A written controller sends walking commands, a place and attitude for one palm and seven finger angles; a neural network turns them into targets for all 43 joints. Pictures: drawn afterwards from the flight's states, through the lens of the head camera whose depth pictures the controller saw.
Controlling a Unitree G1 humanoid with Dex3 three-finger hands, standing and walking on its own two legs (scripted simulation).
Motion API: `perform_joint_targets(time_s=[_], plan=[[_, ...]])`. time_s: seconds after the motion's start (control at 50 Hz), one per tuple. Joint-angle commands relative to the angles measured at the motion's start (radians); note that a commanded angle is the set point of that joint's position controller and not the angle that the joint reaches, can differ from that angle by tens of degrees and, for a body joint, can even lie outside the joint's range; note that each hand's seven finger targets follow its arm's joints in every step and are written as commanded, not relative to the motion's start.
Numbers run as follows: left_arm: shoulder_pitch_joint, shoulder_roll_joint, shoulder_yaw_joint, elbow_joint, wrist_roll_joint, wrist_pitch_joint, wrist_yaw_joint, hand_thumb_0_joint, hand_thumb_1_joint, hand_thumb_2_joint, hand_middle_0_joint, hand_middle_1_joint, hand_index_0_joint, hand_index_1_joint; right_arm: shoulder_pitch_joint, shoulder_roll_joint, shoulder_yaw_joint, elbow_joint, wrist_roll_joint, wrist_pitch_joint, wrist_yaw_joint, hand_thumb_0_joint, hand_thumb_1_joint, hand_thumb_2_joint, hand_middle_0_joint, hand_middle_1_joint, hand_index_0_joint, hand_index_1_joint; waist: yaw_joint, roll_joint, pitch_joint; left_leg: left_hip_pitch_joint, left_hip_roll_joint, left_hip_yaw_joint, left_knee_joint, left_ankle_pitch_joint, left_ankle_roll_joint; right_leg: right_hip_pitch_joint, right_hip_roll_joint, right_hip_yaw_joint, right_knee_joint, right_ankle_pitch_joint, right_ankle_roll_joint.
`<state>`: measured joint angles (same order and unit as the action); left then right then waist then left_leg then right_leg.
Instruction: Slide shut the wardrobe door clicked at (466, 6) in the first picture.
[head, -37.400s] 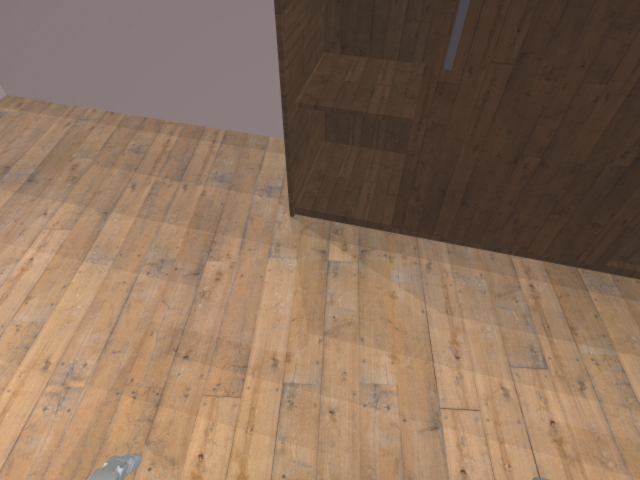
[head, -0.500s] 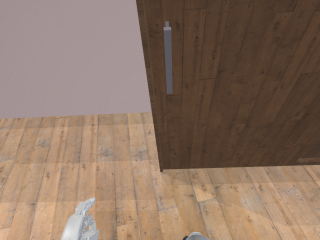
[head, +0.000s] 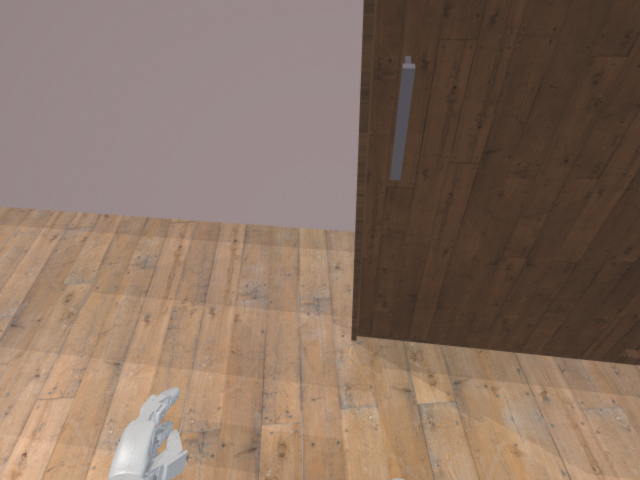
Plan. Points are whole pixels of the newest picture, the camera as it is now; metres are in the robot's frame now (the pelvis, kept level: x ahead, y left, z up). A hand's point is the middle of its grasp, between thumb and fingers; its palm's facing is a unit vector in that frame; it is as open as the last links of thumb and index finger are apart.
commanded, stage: stop stepping back and stand still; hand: right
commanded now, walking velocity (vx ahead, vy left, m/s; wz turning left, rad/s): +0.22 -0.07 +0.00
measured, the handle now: (401, 121) +0.72 -0.10 +0.11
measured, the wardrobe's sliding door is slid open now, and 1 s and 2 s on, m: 0.00 0.00 0.00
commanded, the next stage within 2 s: let the arm hang, fingers relaxed in 0.80 s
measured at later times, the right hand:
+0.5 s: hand out of the picture +0.14 -0.31 +0.18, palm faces +0.51 +0.74 -0.44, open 7.4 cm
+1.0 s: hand out of the picture +0.17 -0.34 +0.05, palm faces +0.28 +0.83 -0.48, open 7.4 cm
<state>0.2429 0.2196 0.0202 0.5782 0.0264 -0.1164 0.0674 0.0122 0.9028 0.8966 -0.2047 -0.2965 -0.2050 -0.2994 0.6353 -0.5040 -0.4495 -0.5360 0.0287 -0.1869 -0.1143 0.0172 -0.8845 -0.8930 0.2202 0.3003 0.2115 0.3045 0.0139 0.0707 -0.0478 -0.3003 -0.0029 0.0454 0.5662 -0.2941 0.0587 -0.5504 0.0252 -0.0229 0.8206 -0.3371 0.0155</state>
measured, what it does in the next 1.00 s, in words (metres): steps on the spot: right foot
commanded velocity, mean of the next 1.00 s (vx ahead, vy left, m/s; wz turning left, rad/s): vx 0.06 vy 0.02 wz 0.00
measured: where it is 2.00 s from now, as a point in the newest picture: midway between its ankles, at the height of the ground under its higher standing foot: outside the picture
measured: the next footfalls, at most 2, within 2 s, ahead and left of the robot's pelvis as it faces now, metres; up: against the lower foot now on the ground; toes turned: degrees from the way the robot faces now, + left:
right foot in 0.20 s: +0.03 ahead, -0.16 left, +0.00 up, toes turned -8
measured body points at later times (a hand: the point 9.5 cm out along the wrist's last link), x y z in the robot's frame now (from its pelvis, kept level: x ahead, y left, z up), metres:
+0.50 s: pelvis -0.04 -0.03 -0.01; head -0.06 -0.05 +0.44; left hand +0.10 +0.19 -0.10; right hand +0.11 -0.34 +0.21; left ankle +0.01 +0.07 -0.73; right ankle -0.04 -0.14 -0.70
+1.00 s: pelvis -0.03 -0.06 +0.00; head -0.04 -0.04 +0.45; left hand +0.15 +0.18 -0.10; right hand +0.15 -0.38 +0.08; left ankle -0.01 +0.07 -0.72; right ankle -0.01 -0.15 -0.73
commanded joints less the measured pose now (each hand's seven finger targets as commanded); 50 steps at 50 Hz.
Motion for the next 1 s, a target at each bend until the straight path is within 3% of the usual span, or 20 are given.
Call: perform_joint_targets(time_s=[0.0, 0.08, 0.14, 0.2, 0.24, 0.3, 0.32, 0.36, 0.38, 0.46, 0.5, 0.54, 0.58, 0.66, 0.72, 0.76, 0.86, 0.88, 0.92, 0.98], plan=[[-0.067, 0.100, 0.023, -0.082, -0.004, -0.043, 0.022, 0.000, 0.900, 0.900, -0.200, -0.300, -0.200, -0.300, -0.276, -0.116, -0.105, -0.114, -0.004, -0.055, -0.044, 0.000, -0.900, -0.900, 0.200, 0.300, 0.200, 0.300, 0.027, 0.113, 0.048, -0.256, 0.301, -0.335, -0.449, -0.509, 0.073, 0.045, -0.072, 0.038, 0.329, 0.011, 0.014], [-0.076, 0.113, 0.023, -0.059, -0.016, -0.076, 0.049, 0.000, 0.900, 0.900, -0.200, -0.300, -0.200, -0.300, -0.342, -0.043, 0.008, -0.026, -0.034, -0.038, -0.065, 0.000, -0.900, -0.900, 0.200, 0.300, 0.200, 0.300, -0.011, -0.009, 0.024, -0.123, 0.261, -0.205, -0.299, -0.235, 0.061, 0.207, -0.073, -0.039, -0.080, -0.035, -0.028], [-0.023, 0.122, 0.025, -0.052, -0.002, -0.098, 0.052, 0.000, 0.900, 0.900, -0.200, -0.300, -0.200, -0.300, -0.362, -0.041, 0.026, -0.074, -0.042, -0.046, -0.077, 0.000, -0.900, -0.900, 0.200, 0.300, 0.200, 0.300, -0.005, -0.065, -0.023, -0.055, 0.198, -0.157, -0.191, -0.296, 0.022, 0.328, -0.048, -0.053, -0.367, -0.111, -0.049], [-0.067, 0.151, 0.032, -0.107, -0.014, -0.090, 0.044, 0.000, 0.900, 0.900, -0.200, -0.300, -0.200, -0.300, -0.295, -0.088, -0.041, -0.195, -0.041, -0.067, -0.080, 0.000, -0.900, -0.900, 0.200, 0.300, 0.200, 0.300, -0.016, -0.319, 0.009, -0.129, 0.005, 0.029, 0.197, -0.118, -0.069, 0.278, -0.329, 0.339, -0.570, -0.172, -0.158], [-0.078, 0.123, 0.025, -0.083, -0.003, -0.085, 0.029, 0.000, 0.900, 0.900, -0.200, -0.300, -0.200, -0.300, -0.232, -0.131, -0.102, -0.228, -0.043, -0.077, -0.067, 0.000, -0.900, -0.900, 0.200, 0.300, 0.200, 0.300, -0.006, -0.295, 0.047, -0.056, 0.013, 0.011, 0.207, -0.150, -0.063, 0.166, -0.309, 0.314, -0.575, -0.117, -0.155], [-0.082, 0.120, 0.020, -0.094, -0.006, -0.080, 0.012, 0.000, 0.900, 0.900, -0.200, -0.300, -0.200, -0.300, -0.175, -0.132, -0.127, -0.223, -0.046, -0.072, -0.066, 0.000, -0.900, -0.900, 0.200, 0.300, 0.200, 0.300, -0.027, -0.229, 0.050, 0.160, 0.019, 0.018, -0.002, -0.043, -0.052, 0.032, -0.239, 0.113, -0.405, -0.021, -0.095], [-0.077, 0.115, 0.024, -0.092, -0.009, -0.077, 0.007, 0.000, 0.900, 0.900, -0.200, -0.300, -0.200, -0.300, -0.155, -0.127, -0.128, -0.187, -0.040, -0.070, -0.066, 0.000, -0.900, -0.900, 0.200, 0.300, 0.200, 0.300, -0.029, -0.151, 0.033, 0.199, 0.058, -0.055, -0.065, -0.060, -0.017, -0.004, -0.180, 0.044, -0.285, -0.042, -0.071], [-0.063, 0.099, 0.034, -0.092, -0.014, -0.075, -0.003, 0.000, 0.900, 0.900, -0.200, -0.300, -0.200, -0.300, -0.189, -0.142, -0.146, -0.160, -0.022, -0.065, -0.065, 0.000, -0.900, -0.900, 0.200, 0.300, 0.200, 0.300, -0.027, 0.129, -0.016, 0.143, 0.316, -0.490, -0.279, -0.247, 0.127, -0.051, -0.037, -0.063, 0.092, -0.157, -0.018], [-0.076, 0.104, 0.041, -0.077, -0.021, -0.072, -0.005, 0.000, 0.900, 0.900, -0.200, -0.300, -0.200, -0.300, -0.196, -0.115, -0.126, -0.126, -0.014, -0.062, -0.062, 0.000, -0.900, -0.900, 0.200, 0.300, 0.200, 0.300, -0.035, 0.107, 0.002, 0.089, 0.361, -0.538, -0.340, -0.334, 0.167, -0.049, -0.059, -0.016, 0.241, -0.195, -0.017], [-0.052, 0.075, 0.001, -0.056, -0.016, -0.057, -0.002, 0.000, 0.900, 0.900, -0.200, -0.300, -0.200, -0.300, -0.196, -0.080, -0.098, -0.078, -0.006, -0.054, -0.060, 0.000, -0.900, -0.900, 0.200, 0.300, 0.200, 0.300, -0.002, 0.059, 0.027, -0.121, 0.267, -0.240, -0.222, -0.173, 0.102, 0.222, -0.121, -0.006, -0.060, -0.061, -0.035], [-0.057, 0.090, -0.001, -0.051, -0.012, -0.063, 0.016, 0.000, 0.900, 0.900, -0.200, -0.300, -0.200, -0.300, -0.231, -0.063, -0.069, -0.094, -0.003, -0.060, -0.057, 0.000, -0.900, -0.900, 0.200, 0.300, 0.200, 0.300, 0.010, -0.091, 0.004, -0.156, 0.153, -0.114, -0.054, -0.182, 0.029, 0.373, -0.088, -0.009, -0.324, 0.007, -0.035], [-0.083, 0.127, 0.010, -0.083, -0.011, -0.069, 0.020, 0.000, 0.900, 0.900, -0.200, -0.300, -0.200, -0.300, -0.291, -0.050, -0.047, -0.157, -0.016, -0.082, -0.060, 0.000, -0.900, -0.900, 0.200, 0.300, 0.200, 0.300, -0.007, -0.403, 0.046, -0.185, 0.013, -0.015, 0.262, -0.210, -0.058, 0.278, -0.355, 0.406, -0.603, -0.164, -0.142], [-0.094, 0.092, 0.007, -0.065, -0.011, -0.079, 0.019, 0.000, 0.900, 0.900, -0.200, -0.300, -0.200, -0.300, -0.323, -0.099, -0.078, -0.151, -0.031, -0.087, -0.058, 0.000, -0.900, -0.900, 0.200, 0.300, 0.200, 0.300, -0.018, -0.240, 0.052, -0.116, 0.038, -0.059, 0.315, -0.173, -0.067, 0.207, -0.342, 0.361, -0.612, -0.124, -0.164], [-0.087, 0.109, 0.010, -0.081, -0.021, -0.098, 0.005, 0.000, 0.900, 0.900, -0.200, -0.300, -0.200, -0.300, -0.278, -0.079, -0.061, -0.185, -0.048, -0.082, -0.059, 0.000, -0.900, -0.900, 0.200, 0.300, 0.200, 0.300, -0.032, -0.218, 0.017, 0.112, 0.031, -0.012, -0.039, 0.039, -0.065, 0.190, -0.228, 0.116, -0.415, 0.158, -0.094], [-0.089, 0.095, 0.016, -0.092, -0.019, -0.091, -0.007, 0.000, 0.900, 0.900, -0.200, -0.300, -0.200, -0.300, -0.223, -0.099, -0.094, -0.185, -0.029, -0.088, -0.055, 0.000, -0.900, -0.900, 0.200, 0.300, 0.200, 0.300, -0.013, -0.055, -0.034, 0.081, 0.172, -0.254, -0.161, 0.200, 0.016, 0.209, -0.080, -0.004, -0.235, 0.083, -0.023], [-0.072, 0.087, 0.019, -0.074, -0.020, -0.080, -0.008, 0.000, 0.900, 0.900, -0.200, -0.300, -0.200, -0.300, -0.202, -0.072, -0.085, -0.144, -0.016, -0.084, -0.053, 0.000, -0.900, -0.900, 0.200, 0.300, 0.200, 0.300, -0.011, -0.064, -0.038, 0.007, 0.178, -0.267, -0.204, 0.020, 0.025, 0.273, -0.069, -0.004, -0.230, 0.030, -0.020], [-0.103, 0.095, 0.015, -0.097, -0.029, -0.062, 0.009, 0.000, 0.900, 0.900, -0.200, -0.300, -0.200, -0.300, -0.155, -0.072, -0.106, -0.122, -0.005, -0.078, -0.053, 0.000, -0.900, -0.900, 0.200, 0.300, 0.200, 0.300, -0.017, -0.115, -0.053, 0.048, 0.091, -0.143, -0.118, 0.159, -0.026, 0.314, -0.133, 0.057, -0.368, 0.201, -0.039], [-0.108, 0.269, 0.080, 0.157, -0.014, -0.113, -0.078, 0.000, 0.900, 0.900, -0.200, -0.300, -0.200, -0.300, -0.186, 0.115, 0.370, 0.656, -0.063, 0.055, 0.095, 0.000, -0.900, -0.900, 0.200, 0.300, 0.200, 0.300, 0.059, -0.193, -0.039, -0.061, 0.115, -0.039, 0.090, 0.389, -0.043, 0.324, -0.179, 0.107, -0.242, 0.545, -0.060], [-0.091, 0.269, 0.072, 0.105, -0.027, 0.014, -0.068, 0.000, 0.900, 0.900, -0.200, -0.300, -0.200, -0.300, -0.243, 0.121, 0.311, 0.651, -0.056, 0.190, 0.106, 0.000, -0.900, -0.900, 0.200, 0.300, 0.200, 0.300, 0.021, -0.241, -0.005, -0.037, 0.041, -0.034, 0.203, 0.006, -0.070, 0.208, -0.265, 0.195, -0.381, 0.675, -0.119], [-0.076, 0.259, 0.048, 0.116, 0.006, 0.046, -0.062, 0.000, 0.900, 0.900, -0.200, -0.300, -0.200, -0.300, -0.339, 0.102, 0.335, 0.784, -0.054, 0.187, 0.101, 0.000, -0.900, -0.900, 0.200, 0.300, 0.200, 0.300, 0.020, -0.071, -0.037, -0.108, 0.010, -0.101, 0.324, -0.246, -0.064, 0.271, -0.312, 0.312, -0.404, 0.675, -0.213]])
